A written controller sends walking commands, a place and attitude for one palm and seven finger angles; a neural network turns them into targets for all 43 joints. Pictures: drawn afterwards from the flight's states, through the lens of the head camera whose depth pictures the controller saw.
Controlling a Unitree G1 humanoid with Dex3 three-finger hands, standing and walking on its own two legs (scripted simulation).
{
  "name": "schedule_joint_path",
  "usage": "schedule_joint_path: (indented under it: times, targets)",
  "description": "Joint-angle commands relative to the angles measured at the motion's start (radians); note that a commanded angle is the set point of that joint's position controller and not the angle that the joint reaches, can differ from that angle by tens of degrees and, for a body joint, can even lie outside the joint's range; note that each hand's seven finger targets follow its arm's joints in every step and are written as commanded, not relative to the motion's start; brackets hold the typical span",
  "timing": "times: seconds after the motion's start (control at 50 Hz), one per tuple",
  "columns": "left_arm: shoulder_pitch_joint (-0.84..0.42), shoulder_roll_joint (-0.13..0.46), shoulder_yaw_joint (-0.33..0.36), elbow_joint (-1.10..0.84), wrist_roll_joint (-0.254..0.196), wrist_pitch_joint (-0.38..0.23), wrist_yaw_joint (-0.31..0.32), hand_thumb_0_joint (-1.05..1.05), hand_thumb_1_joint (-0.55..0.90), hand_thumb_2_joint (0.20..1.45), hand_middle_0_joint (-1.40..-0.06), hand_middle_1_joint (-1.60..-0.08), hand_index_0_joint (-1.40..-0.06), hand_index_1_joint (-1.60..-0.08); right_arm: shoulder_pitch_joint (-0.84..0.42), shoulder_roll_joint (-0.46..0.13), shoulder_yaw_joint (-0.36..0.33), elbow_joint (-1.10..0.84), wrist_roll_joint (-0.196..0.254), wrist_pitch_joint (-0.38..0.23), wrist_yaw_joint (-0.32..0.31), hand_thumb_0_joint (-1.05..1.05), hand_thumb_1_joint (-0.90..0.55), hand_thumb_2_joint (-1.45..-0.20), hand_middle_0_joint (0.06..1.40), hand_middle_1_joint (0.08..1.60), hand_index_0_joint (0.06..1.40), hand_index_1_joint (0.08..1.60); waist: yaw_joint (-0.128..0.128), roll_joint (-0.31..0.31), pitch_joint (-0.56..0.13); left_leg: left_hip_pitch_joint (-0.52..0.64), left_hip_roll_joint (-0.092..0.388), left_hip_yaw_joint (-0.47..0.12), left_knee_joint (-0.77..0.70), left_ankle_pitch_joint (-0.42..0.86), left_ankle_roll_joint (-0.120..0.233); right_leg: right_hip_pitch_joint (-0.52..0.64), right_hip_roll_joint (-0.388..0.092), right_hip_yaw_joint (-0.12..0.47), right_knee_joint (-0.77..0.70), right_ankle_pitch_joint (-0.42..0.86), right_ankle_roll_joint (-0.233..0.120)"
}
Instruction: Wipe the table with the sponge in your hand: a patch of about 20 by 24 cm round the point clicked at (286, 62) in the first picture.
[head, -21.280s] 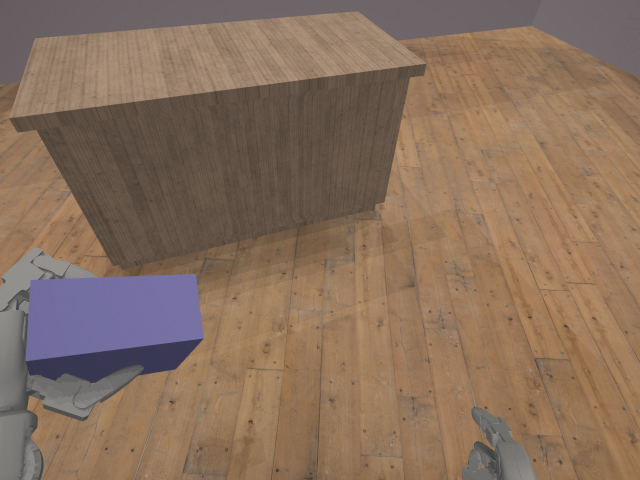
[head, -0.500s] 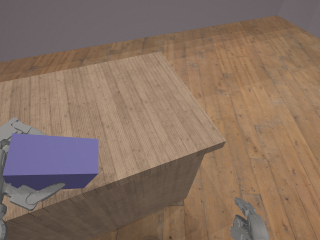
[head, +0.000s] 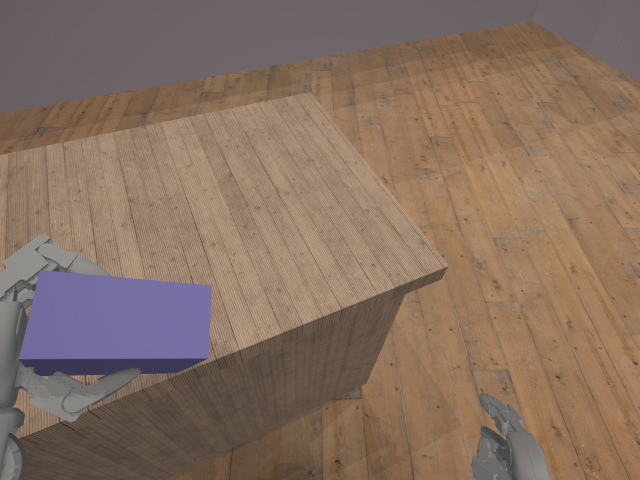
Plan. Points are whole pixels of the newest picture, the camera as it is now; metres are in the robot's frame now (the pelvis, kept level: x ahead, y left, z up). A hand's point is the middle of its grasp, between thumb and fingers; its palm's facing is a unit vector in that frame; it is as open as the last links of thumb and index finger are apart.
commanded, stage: come to a stop and stand still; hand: left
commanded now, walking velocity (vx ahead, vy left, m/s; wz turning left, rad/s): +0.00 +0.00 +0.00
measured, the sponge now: (147, 332) +0.23 +0.19 +0.12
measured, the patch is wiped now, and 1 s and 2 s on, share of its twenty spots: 0.00 0.00 0.00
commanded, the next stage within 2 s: look again from close up in 0.74 s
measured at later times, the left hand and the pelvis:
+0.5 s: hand out of the picture +0.22 +0.31 +0.16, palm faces +0.37 -0.85 -0.37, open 10.7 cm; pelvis +0.01 +0.05 +0.01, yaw +0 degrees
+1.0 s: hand (4, 308) +0.22 +0.29 +0.17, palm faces +0.35 -0.84 -0.41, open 10.7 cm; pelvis +0.01 +0.05 +0.01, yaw +1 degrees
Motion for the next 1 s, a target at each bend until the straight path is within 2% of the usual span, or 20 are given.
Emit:
schedule_joint_path:
  times: [0.0, 0.04, 0.08, 0.12, 0.18, 0.22, 0.3, 0.38, 0.42, 0.5, 0.6, 0.62, 0.68, 0.7, 0.72, 0.8, 0.82, 0.9, 0.92, 0.98]
  targets:
    - [-0.163, 0.205, 0.208, -0.219, -0.027, -0.086, 0.063, 0.0, 0.1, 1.3, -1.2, -1.6, -1.2, -1.6, -0.102, -0.099, -0.012, -0.127, -0.007, -0.074, -0.024, 0.0, -0.9, -0.9, 0.2, 0.3, 0.2, 0.3, 0.02, 0.069, -0.154, 0.165, 0.008, -0.062, -0.136, 0.081, 0.02, -0.031, -0.197, 0.223, -0.211, -0.025, 0.015]
    - [-0.187, 0.175, 0.163, -0.201, -0.014, -0.088, 0.058, 0.0, 0.1, 1.3, -1.2, -1.6, -1.2, -1.6, -0.104, -0.108, -0.009, -0.125, -0.012, -0.082, -0.028, 0.0, -0.9, -0.9, 0.2, 0.3, 0.2, 0.3, 0.025, 0.162, -0.164, 0.137, 0.073, -0.129, -0.228, 0.109, 0.045, 0.041, -0.125, 0.14, -0.147, 0.04, 0.057]
    - [-0.207, 0.146, 0.121, -0.17, 0.001, -0.078, 0.054, 0.0, 0.1, 1.3, -1.2, -1.6, -1.2, -1.6, -0.101, -0.11, -0.007, -0.125, -0.008, -0.088, -0.022, 0.0, -0.9, -0.9, 0.2, 0.3, 0.2, 0.3, 0.03, 0.144, -0.163, 0.073, 0.094, -0.14, -0.25, 0.117, 0.051, 0.119, -0.115, 0.115, -0.117, 0.105, 0.07]
    - [-0.206, 0.114, 0.082, -0.151, 0.01, -0.067, 0.051, 0.0, 0.1, 1.3, -1.2, -1.6, -1.2, -1.6, -0.099, -0.113, -0.004, -0.12, -0.009, -0.088, -0.018, 0.0, -0.9, -0.9, 0.2, 0.3, 0.2, 0.3, 0.026, 0.111, -0.164, 0.089, 0.091, -0.13, -0.254, 0.152, 0.042, 0.12, -0.112, 0.098, -0.127, 0.141, 0.068]
    - [-0.194, 0.116, 0.08, -0.148, 0.015, -0.054, 0.048, 0.0, 0.1, 1.3, -1.2, -1.6, -1.2, -1.6, -0.098, -0.115, -0.008, -0.123, -0.009, -0.082, -0.01, 0.0, -0.9, -0.9, 0.2, 0.3, 0.2, 0.3, 0.027, 0.062, -0.167, 0.081, 0.075, -0.115, -0.246, 0.134, 0.033, 0.137, -0.117, 0.109, -0.154, 0.152, 0.066]
    - [-0.18, 0.12, 0.09, -0.15, 0.014, -0.052, 0.05, 0.0, 0.1, 1.3, -1.2, -1.6, -1.2, -1.6, -0.104, -0.113, -0.003, -0.12, -0.013, -0.073, -0.01, 0.0, -0.9, -0.9, 0.2, 0.3, 0.2, 0.3, 0.024, 0.063, -0.173, 0.085, 0.067, -0.112, -0.252, 0.152, 0.025, 0.144, -0.116, 0.101, -0.164, 0.166, 0.063]
    - [-0.18, 0.169, 0.134, -0.202, 0.011, -0.056, 0.051, 0.0, 0.1, 1.3, -1.2, -1.6, -1.2, -1.6, -0.124, -0.106, 0.0, -0.13, -0.01, -0.067, -0.014, 0.0, -0.9, -0.9, 0.2, 0.3, 0.2, 0.3, 0.024, 0.12, -0.177, 0.104, 0.064, -0.116, -0.265, 0.202, 0.01, 0.147, -0.109, 0.091, -0.156, 0.191, 0.06]
    - [-0.178, 0.154, 0.124, -0.197, 0.004, -0.057, 0.046, 0.0, 0.1, 1.3, -1.2, -1.6, -1.2, -1.6, -0.108, -0.106, 0.0, -0.141, -0.012, -0.058, -0.017, 0.0, -0.9, -0.9, 0.2, 0.3, 0.2, 0.3, 0.025, 0.116, -0.176, 0.102, 0.073, -0.122, -0.272, 0.225, -0.001, 0.159, -0.108, 0.085, -0.155, 0.195, 0.061]
    - [-0.184, 0.141, 0.107, -0.211, 0.005, -0.062, 0.044, 0.0, 0.1, 1.3, -1.2, -1.6, -1.2, -1.6, -0.11, -0.108, 0.002, -0.137, -0.014, -0.054, -0.019, 0.0, -0.9, -0.9, 0.2, 0.3, 0.2, 0.3, 0.024, 0.156, -0.181, 0.126, 0.073, -0.125, -0.277, 0.284, -0.016, 0.147, -0.099, 0.07, -0.146, 0.199, 0.061]
    - [-0.181, 0.14, 0.101, -0.221, 0.009, -0.057, 0.045, 0.0, 0.1, 1.3, -1.2, -1.6, -1.2, -1.6, -0.113, -0.109, -0.004, -0.142, -0.008, -0.054, -0.018, 0.0, -0.9, -0.9, 0.2, 0.3, 0.2, 0.3, 0.024, 0.154, -0.193, 0.17, 0.081, -0.125, -0.274, 0.335, -0.041, 0.129, -0.099, 0.068, -0.14, 0.184, 0.061]
    - [-0.175, 0.15, 0.11, -0.213, 0.014, -0.055, 0.05, 0.0, 0.1, 1.3, -1.2, -1.6, -1.2, -1.6, -0.115, -0.114, -0.008, -0.144, -0.006, -0.047, -0.019, 0.0, -0.9, -0.9, 0.2, 0.3, 0.2, 0.3, 0.026, 0.133, -0.186, 0.148, 0.083, -0.133, -0.293, 0.269, -0.048, 0.14, -0.1, 0.068, -0.145, 0.163, 0.063]
    - [-0.168, 0.128, 0.09, -0.193, 0.009, -0.055, 0.047, 0.0, 0.1, 1.3, -1.2, -1.6, -1.2, -1.6, -0.106, -0.116, -0.005, -0.144, -0.011, -0.042, -0.019, 0.0, -0.9, -0.9, 0.2, 0.3, 0.2, 0.3, 0.026, 0.113, -0.176, 0.125, 0.084, -0.137, -0.303, 0.243, -0.041, 0.146, -0.098, 0.064, -0.148, 0.152, 0.065]
    - [-0.17, 0.147, 0.108, -0.2, 0.012, -0.056, 0.051, 0.0, 0.1, 1.3, -1.2, -1.6, -1.2, -1.6, -0.105, -0.117, -0.011, -0.15, -0.007, -0.044, -0.02, 0.0, -0.9, -0.9, 0.2, 0.3, 0.2, 0.3, 0.027, 0.104, -0.175, 0.099, 0.081, -0.137, -0.303, 0.167, -0.032, 0.168, -0.11, 0.077, -0.156, 0.153, 0.063]
    - [-0.171, 0.157, 0.12, -0.21, 0.016, -0.057, 0.055, 0.0, 0.1, 1.3, -1.2, -1.6, -1.2, -1.6, -0.12, -0.115, -0.008, -0.144, -0.005, -0.045, -0.023, 0.0, -0.9, -0.9, 0.2, 0.3, 0.2, 0.3, 0.026, 0.126, -0.177, 0.111, 0.074, -0.132, -0.304, 0.179, -0.039, 0.16, -0.108, 0.077, -0.154, 0.162, 0.062]
    - [-0.165, 0.134, 0.101, -0.204, 0.011, -0.061, 0.051, 0.0, 0.1, 1.3, -1.2, -1.6, -1.2, -1.6, -0.108, -0.119, -0.006, -0.141, -0.011, -0.043, -0.022, 0.0, -0.9, -0.9, 0.2, 0.3, 0.2, 0.3, 0.026, 0.124, -0.18, 0.1, 0.073, -0.138, -0.313, 0.178, -0.038, 0.168, -0.101, 0.069, -0.149, 0.156, 0.063]
    - [-0.145, 0.168, 0.132, -0.22, 0.013, -0.061, 0.056, 0.0, 0.1, 1.3, -1.2, -1.6, -1.2, -1.6, -0.115, -0.115, -0.009, -0.142, -0.005, -0.05, -0.024, 0.0, -0.9, -0.9, 0.2, 0.3, 0.2, 0.3, 0.027, 0.115, -0.196, 0.123, 0.07, -0.128, -0.285, 0.224, -0.037, 0.169, -0.113, 0.077, -0.153, 0.186, 0.06]
    - [-0.133, 0.141, 0.11, -0.209, 0.006, -0.063, 0.051, 0.0, 0.1, 1.3, -1.2, -1.6, -1.2, -1.6, -0.105, -0.118, -0.007, -0.141, -0.009, -0.046, -0.023, 0.0, -0.9, -0.9, 0.2, 0.3, 0.2, 0.3, 0.027, 0.106, -0.196, 0.117, 0.068, -0.128, -0.287, 0.232, -0.034, 0.173, -0.109, 0.07, -0.153, 0.186, 0.062]
    - [-0.107, 0.17, 0.139, -0.214, 0.004, -0.056, 0.055, 0.0, 0.1, 1.3, -1.2, -1.6, -1.2, -1.6, -0.116, -0.116, -0.01, -0.141, -0.002, -0.047, -0.026, 0.0, -0.9, -0.9, 0.2, 0.3, 0.2, 0.3, 0.026, 0.098, -0.215, 0.143, 0.065, -0.118, -0.255, 0.289, -0.032, 0.173, -0.122, 0.086, -0.16, 0.232, 0.058]
    - [-0.101, 0.138, 0.112, -0.194, 0.0, -0.058, 0.051, 0.0, 0.1, 1.3, -1.2, -1.6, -1.2, -1.6, -0.104, -0.121, -0.008, -0.136, -0.008, -0.043, -0.025, 0.0, -0.9, -0.9, 0.2, 0.3, 0.2, 0.3, 0.025, 0.085, -0.206, 0.13, 0.063, -0.117, -0.261, 0.287, -0.029, 0.173, -0.118, 0.077, -0.163, 0.226, 0.059]
    - [-0.107, 0.145, 0.113, -0.187, 0.0, -0.051, 0.051, 0.0, 0.1, 1.3, -1.2, -1.6, -1.2, -1.6, -0.104, -0.119, -0.012, -0.142, -0.001, -0.041, -0.026, 0.0, -0.9, -0.9, 0.2, 0.3, 0.2, 0.3, 0.023, 0.086, -0.192, 0.122, 0.063, -0.113, -0.257, 0.226, -0.017, 0.163, -0.13, 0.099, -0.176, 0.212, 0.056]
